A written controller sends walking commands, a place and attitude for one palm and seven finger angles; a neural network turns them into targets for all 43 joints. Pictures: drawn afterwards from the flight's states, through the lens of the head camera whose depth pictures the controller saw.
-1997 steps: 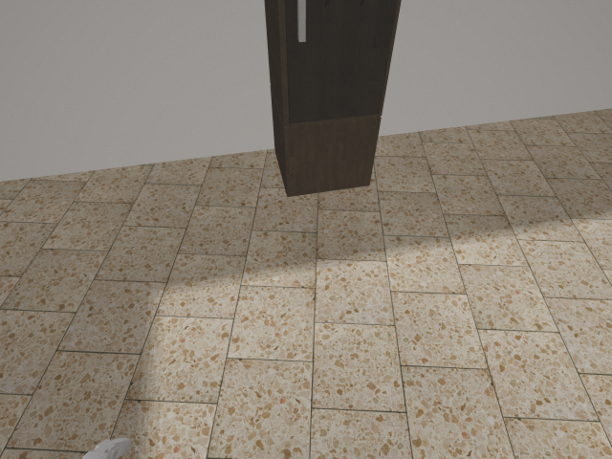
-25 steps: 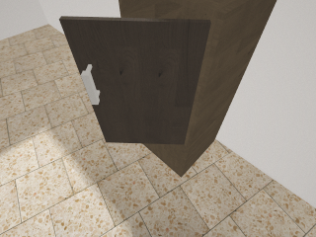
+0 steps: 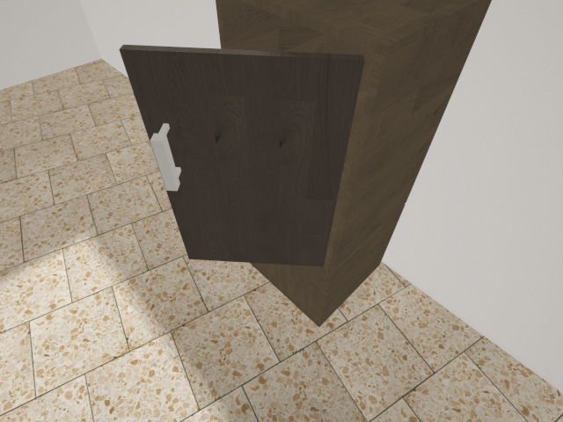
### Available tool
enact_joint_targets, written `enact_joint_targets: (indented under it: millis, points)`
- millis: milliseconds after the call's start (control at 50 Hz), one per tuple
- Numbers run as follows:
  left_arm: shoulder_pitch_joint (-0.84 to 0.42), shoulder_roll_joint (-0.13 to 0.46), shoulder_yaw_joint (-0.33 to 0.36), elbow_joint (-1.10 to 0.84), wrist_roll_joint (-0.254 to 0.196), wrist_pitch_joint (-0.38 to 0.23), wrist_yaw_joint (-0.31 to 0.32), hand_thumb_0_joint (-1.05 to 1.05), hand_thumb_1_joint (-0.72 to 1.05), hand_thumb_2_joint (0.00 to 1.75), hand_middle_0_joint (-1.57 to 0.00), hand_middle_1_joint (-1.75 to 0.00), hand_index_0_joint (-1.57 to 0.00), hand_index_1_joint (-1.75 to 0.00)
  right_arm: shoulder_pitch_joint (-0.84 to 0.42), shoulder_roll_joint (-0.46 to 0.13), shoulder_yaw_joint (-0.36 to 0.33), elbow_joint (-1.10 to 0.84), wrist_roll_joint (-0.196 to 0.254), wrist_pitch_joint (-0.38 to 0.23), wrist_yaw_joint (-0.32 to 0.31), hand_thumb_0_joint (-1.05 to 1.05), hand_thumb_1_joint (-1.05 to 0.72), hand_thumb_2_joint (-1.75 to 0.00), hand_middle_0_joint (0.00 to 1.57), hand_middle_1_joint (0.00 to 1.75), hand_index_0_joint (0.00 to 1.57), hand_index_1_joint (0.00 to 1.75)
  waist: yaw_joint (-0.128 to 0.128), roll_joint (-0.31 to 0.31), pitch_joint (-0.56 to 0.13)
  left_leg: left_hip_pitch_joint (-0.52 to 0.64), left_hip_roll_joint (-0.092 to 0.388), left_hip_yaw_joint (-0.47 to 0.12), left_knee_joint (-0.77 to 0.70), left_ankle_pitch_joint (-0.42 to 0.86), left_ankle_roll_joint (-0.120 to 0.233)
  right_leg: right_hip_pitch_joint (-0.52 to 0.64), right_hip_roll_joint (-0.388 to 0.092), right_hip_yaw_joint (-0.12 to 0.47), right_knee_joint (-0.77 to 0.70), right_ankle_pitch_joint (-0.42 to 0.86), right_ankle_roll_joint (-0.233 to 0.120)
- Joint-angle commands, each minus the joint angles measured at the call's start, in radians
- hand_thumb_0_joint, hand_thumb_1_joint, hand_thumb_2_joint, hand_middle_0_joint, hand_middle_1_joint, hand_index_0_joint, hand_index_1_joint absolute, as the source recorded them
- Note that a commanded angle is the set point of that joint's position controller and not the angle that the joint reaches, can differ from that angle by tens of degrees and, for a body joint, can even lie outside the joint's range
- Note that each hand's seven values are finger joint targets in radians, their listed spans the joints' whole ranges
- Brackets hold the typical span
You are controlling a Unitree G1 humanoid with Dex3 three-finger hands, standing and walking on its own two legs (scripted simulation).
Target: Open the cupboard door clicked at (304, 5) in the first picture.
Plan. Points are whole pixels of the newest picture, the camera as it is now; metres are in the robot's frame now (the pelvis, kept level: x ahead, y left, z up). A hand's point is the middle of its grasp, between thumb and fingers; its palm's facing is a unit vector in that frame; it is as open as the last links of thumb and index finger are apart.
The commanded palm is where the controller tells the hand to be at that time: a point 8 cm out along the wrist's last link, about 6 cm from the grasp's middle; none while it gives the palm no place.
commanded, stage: look again from close up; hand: left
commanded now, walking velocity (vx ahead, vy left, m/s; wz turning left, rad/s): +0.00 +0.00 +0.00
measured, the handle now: (169, 157) +0.56 +0.26 +0.05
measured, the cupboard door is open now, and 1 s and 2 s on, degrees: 42 42 42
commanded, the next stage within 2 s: raise the hand with hooked fingers in 0.60 s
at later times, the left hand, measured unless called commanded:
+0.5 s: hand out of the picture +0.10 +0.26 -0.15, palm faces +0.05 -0.95 -0.31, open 7.4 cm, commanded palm none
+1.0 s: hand (90, 377) +0.18 +0.28 -0.03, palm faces +0.15 -0.99 -0.06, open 8.0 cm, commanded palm +0.12 +0.33 -0.05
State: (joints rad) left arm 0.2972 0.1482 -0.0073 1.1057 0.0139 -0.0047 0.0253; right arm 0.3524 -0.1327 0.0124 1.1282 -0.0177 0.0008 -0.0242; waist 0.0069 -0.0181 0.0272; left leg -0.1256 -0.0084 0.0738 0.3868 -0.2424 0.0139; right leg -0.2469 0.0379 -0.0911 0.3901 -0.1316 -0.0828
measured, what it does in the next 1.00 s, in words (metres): lowers itself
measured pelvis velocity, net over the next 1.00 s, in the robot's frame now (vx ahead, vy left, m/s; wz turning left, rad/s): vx -0.01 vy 0.04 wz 0.04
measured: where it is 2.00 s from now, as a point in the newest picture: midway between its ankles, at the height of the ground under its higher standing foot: outside the picture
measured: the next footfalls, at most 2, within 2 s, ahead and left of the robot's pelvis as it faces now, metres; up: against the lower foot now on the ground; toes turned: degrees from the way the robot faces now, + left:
none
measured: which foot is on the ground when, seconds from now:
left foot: down 0.00-1.00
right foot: down 0.00-1.00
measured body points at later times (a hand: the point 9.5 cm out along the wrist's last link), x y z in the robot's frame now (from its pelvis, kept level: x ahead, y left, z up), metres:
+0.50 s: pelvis +0.01 +0.03 +0.00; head +0.00 +0.03 +0.45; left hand +0.10 +0.31 -0.13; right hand +0.06 -0.25 -0.14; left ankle -0.02 +0.11 -0.74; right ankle +0.05 -0.06 -0.74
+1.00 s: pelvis -0.01 +0.04 -0.05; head +0.03 +0.05 +0.40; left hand +0.16 +0.33 -0.02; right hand +0.21 -0.18 -0.11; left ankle -0.02 +0.11 -0.74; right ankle +0.06 -0.06 -0.74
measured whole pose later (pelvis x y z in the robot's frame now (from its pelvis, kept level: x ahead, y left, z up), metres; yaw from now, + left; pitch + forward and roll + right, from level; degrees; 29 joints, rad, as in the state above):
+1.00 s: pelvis -0.01 +0.04 -0.05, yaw +3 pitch +9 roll +1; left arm 0.34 0.25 0.27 0.31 -0.31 -0.58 -0.35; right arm 0.16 -0.23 0.00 0.60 0.01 -0.29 0.01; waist 0.01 -0.04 -0.09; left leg -0.59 -0.06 0.07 0.89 -0.46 0.07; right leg -0.70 -0.04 -0.09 0.88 -0.34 -0.04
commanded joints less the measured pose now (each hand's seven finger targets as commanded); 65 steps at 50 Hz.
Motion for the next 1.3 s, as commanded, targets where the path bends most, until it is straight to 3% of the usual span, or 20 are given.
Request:
enact_joint_targets:
  millis: [0, 20, 40, 60, 120, 180, 300, 480, 660, 680, 700, 720, 740, 760, 780, 880, 980, 1060, 1160, 1280]
  points:
    - [0.035, 0.106, 0.02, -0.035, -0.006, -0.023, 0.01, 0.0, 0.9, 0.9, -0.2, -0.3, -0.2, -0.3, 0.08, -0.08, -0.01, -0.013, 0.001, -0.02, -0.006, 0.0, -0.9, -0.9, 0.2, 0.3, 0.2, 0.3, -0.004, -0.006, 0.048, -0.123, 0.09, -0.096, -0.09, -0.072, 0.024, 0.047, -0.163, 0.218, -0.135, -0.221, 0.03]
    - [0.035, 0.103, 0.019, -0.032, -0.007, -0.023, 0.01, 0.0, 0.9, 0.9, -0.2, -0.3, -0.2, -0.3, 0.084, -0.076, -0.009, -0.008, 0.001, -0.02, -0.008, 0.0, -0.9, -0.9, 0.2, 0.3, 0.2, 0.3, -0.005, 0.001, 0.061, -0.126, 0.091, -0.096, -0.09, -0.07, 0.023, 0.04, -0.163, 0.22, -0.136, -0.222, 0.028]
    - [-0.012, 0.294, 0.017, -0.123, 0.01, -0.038, 0.017, 0.0, 0.9, 0.9, -0.2, -0.3, -0.2, -0.3, -0.034, -0.247, -0.043, -0.14, -0.013, -0.013, 0.003, 0.0, -0.9, -0.9, 0.2, 0.3, 0.2, 0.3, -0.054, 0.075, 0.181, -0.168, 0.03, -0.138, -0.056, 0.066, 0.02, -0.031, -0.12, 0.192, -0.009, -0.105, 0.027]
    - [0.041, 0.213, 0.038, -0.116, 0.002, -0.041, 0.017, 0.0, 0.9, 0.9, -0.2, -0.3, -0.2, -0.3, -0.035, -0.196, -0.052, -0.143, -0.009, -0.039, -0.006, 0.0, -0.9, -0.9, 0.2, 0.3, 0.2, 0.3, 0.008, 0.057, 0.007, -0.185, 0.092, -0.113, 0.028, -0.063, 0.029, 0.047, -0.177, 0.201, -0.027, -0.205, 0.02]
    - [-0.002, 0.231, 0.053, -0.143, 0.008, -0.043, 0.017, 0.0, 0.9, 0.9, -0.2, -0.3, -0.2, -0.3, 0.044, -0.185, -0.065, -0.125, -0.001, -0.033, -0.01, 0.0, -0.9, -0.9, 0.2, 0.3, 0.2, 0.3, -0.043, 0.003, -0.118, -0.132, 0.032, -0.087, 0.129, -0.103, 0.028, 0.046, -0.238, 0.299, -0.118, -0.341, -0.022]
    - [-0.058, 0.251, 0.075, -0.161, 0.007, -0.043, 0.017, 0.0, 0.9, 0.9, -0.2, -0.3, -0.2, -0.3, 0.06, -0.205, -0.077, -0.127, -0.003, -0.023, -0.005, 0.0, -0.9, -0.9, 0.2, 0.3, 0.2, 0.3, -0.053, -0.11, -0.016, -0.134, 0.039, -0.084, 0.19, -0.084, 0.04, -0.065, -0.277, 0.331, -0.186, -0.411, -0.048]
    - [-0.083, 0.262, 0.078, -0.167, 0.002, -0.036, 0.009, 0.0, 0.9, 0.9, -0.2, -0.3, -0.2, -0.3, 0.003, -0.247, -0.071, -0.141, -0.006, -0.039, -0.003, 0.0, -0.9, -0.9, 0.2, 0.3, 0.2, 0.3, -0.022, 0.046, 0.072, -0.179, 0.091, -0.157, -0.006, -0.048, 0.055, -0.029, -0.176, 0.208, -0.07, -0.232, -0.014]
    - [-0.134, 0.294, 0.061, -0.164, -0.003, -0.041, -0.001, 0.0, 0.9, 0.9, -0.2, -0.3, -0.2, -0.3, -0.139, -0.335, -0.059, -0.172, -0.004, -0.051, 0.002, 0.0, -0.9, -0.9, 0.2, 0.3, 0.2, 0.3, -0.003, 0.036, -0.039, -0.113, 0.129, -0.171, -0.065, 0.147, 0.047, 0.143, -0.171, 0.146, 0.0, 0.099, 0.016]
    - [-0.165, 0.314, 0.047, -0.144, -0.001, -0.032, -0.003, 0.0, 0.9, 0.9, -0.2, -0.3, -0.2, -0.3, -0.222, -0.373, -0.052, -0.16, -0.002, -0.043, 0.007, 0.0, -0.9, -0.9, 0.2, 0.3, 0.2, 0.3, -0.005, 0.013, -0.036, -0.056, 0.139, -0.17, -0.106, 0.165, 0.04, 0.134, -0.169, 0.139, -0.019, 0.093, 0.032]
    - [-0.011, 0.206, 0.029, -0.108, -0.003, -0.031, 0.035, 0.0, 0.9, 0.9, -0.2, -0.3, -0.2, -0.3, -0.186, -0.263, -0.031, -0.197, 0.019, -0.05, 0.005, 0.0, -0.9, -0.9, 0.2, 0.3, 0.2, 0.3, 0.007, -0.002, -0.055, -0.048, 0.169, -0.092, 0.044, 0.257, 0.018, 0.106, -0.205, 0.151, 0.069, 0.352, 0.07]
    - [-0.792, 0.643, 0.495, -1.419, -0.15, -0.222, 0.007, 0.0, 0.88, 0.89, -0.2, -0.32, -0.2, -0.32, -0.208, -0.326, -0.081, -0.527, 0.057, -0.149, -0.011, 0.0, -0.9, -0.9, 0.2, 0.3, 0.2, 0.3, -0.046, 0.112, -0.43, 0.017, 0.014, -0.2, -0.031, 0.452, -0.062, 0.193, -0.054, 0.078, 0.129, 0.262, 0.022]
    - [-0.178, 0.447, 0.361, -1.037, -0.104, -0.184, -0.034, 0.0, 0.85, 0.88, -0.2, -0.33, -0.2, -0.33, -0.296, -0.276, -0.055, -0.519, 0.029, -0.222, -0.036, 0.0, -0.9, -0.9, 0.2, 0.3, 0.2, 0.3, 0.063, 0.227, -0.293, 0.069, 0.058, -0.181, -0.009, 0.605, -0.065, 0.057, -0.059, 0.048, 0.142, 0.01, 0.012]
    - [-0.136, 0.385, 0.308, -1.011, -0.16, -0.179, -0.024, 0.0, 0.83, 0.87, -0.21, -0.34, -0.21, -0.34, -0.257, -0.298, -0.043, -0.482, 0.041, -0.245, -0.037, 0.0, -0.9, -0.9, 0.2, 0.3, 0.2, 0.3, 0.026, 0.266, -0.252, 0.035, 0.054, -0.17, -0.005, 0.52, -0.101, 0.007, -0.058, 0.021, 0.162, -0.063, 0.013]
    - [0.045, 0.155, 0.196, -0.932, -0.194, -0.144, -0.054, 0.0, 0.81, 0.86, -0.21, -0.36, -0.21, -0.36, -0.195, -0.225, -0.049, -0.474, 0.054, -0.261, -0.018, 0.0, -0.9, -0.9, 0.2, 0.3, 0.2, 0.3, -0.002, 0.206, -0.136, 0.031, 0.06, -0.172, -0.016, 0.438, -0.096, -0.085, -0.054, 0.018, 0.156, -0.107, 0.039]
    - [-0.091, 0.153, 0.193, -1.077, -0.228, -0.196, -0.078, 0.0, 0.78, 0.85, -0.21, -0.37, -0.21, -0.37, -0.242, -0.271, -0.067, -0.538, 0.041, -0.282, -0.008, 0.0, -0.9, -0.9, 0.2, 0.3, 0.2, 0.3, -0.015, 0.169, -0.046, -0.051, 0.045, -0.188, 0.021, 0.327, -0.088, -0.126, -0.055, 0.014, 0.173, -0.117, 0.041]
    - [0.224, 0.097, 0.275, -0.795, -0.311, -0.495, -0.289, 0.0, 0.67, 0.8, -0.22, -0.45, -0.22, -0.45, -0.229, -0.273, -0.086, -0.602, 0.036, -0.31, 0.005, 0.0, -0.9, -0.9, 0.2, 0.3, 0.2, 0.3, 0.015, -0.256, -0.011, -0.505, -0.016, -0.133, 0.292, -0.093, -0.041, -0.344, -0.031, -0.014, 0.322, -0.271, 0.041]
    - [0.03, 0.291, 0.372, -0.92, -0.377, -0.729, -0.562, 0.0, 0.55, 0.75, -0.22, -0.53, -0.22, -0.53, -0.24, -0.288, -0.084, -0.702, 0.044, -0.372, 0.028, 0.0, -0.9, -0.9, 0.2, 0.3, 0.2, 0.3, 0.027, 0.075, -0.281, -0.643, -0.036, -0.109, 0.508, -0.188, -0.035, -0.439, -0.052, 0.104, 0.518, -0.378, 0.024]
    - [-0.06, 0.401, 0.471, -1.226, -0.455, -0.658, -0.595, 0.0, 0.46, 0.71, -0.23, -0.58, -0.23, -0.58, -0.196, -0.283, -0.077, -0.756, 0.044, -0.366, 0.009, 0.0, -0.9, -0.9, 0.2, 0.3, 0.2, 0.3, 0.045, 0.199, -0.504, -0.545, -0.01, -0.142, 0.545, 0.003, -0.024, -0.357, -0.036, 0.108, 0.568, -0.205, 0.028]
    - [-0.008, 0.332, 0.446, -1.306, -0.454, -0.532, -0.513, 0.0, 0.34, 0.66, -0.24, -0.66, -0.24, -0.66, -0.154, -0.266, -0.074, -0.712, 0.05, -0.347, -0.015, 0.0, -0.9, -0.9, 0.2, 0.3, 0.2, 0.3, 0.008, 0.119, -0.417, -0.556, 0.012, -0.15, 0.565, 0.199, -0.015, -0.328, -0.016, 0.064, 0.553, -0.018, 0.039]
    - [0.077, 0.338, 0.442, -1.138, -0.417, -0.373, -0.533, 0.0, 0.2, 0.6, -0.25, -0.75, -0.25, -0.75, -0.164, -0.269, -0.072, -0.725, 0.069, -0.31, -0.032, 0.0, -0.9, -0.9, 0.2, 0.3, 0.2, 0.3, -0.006, 0.02, -0.343, -0.653, -0.002, -0.13, 0.542, 0.071, 0.003, -0.277, -0.04, 0.082, 0.472, -0.083, 0.062]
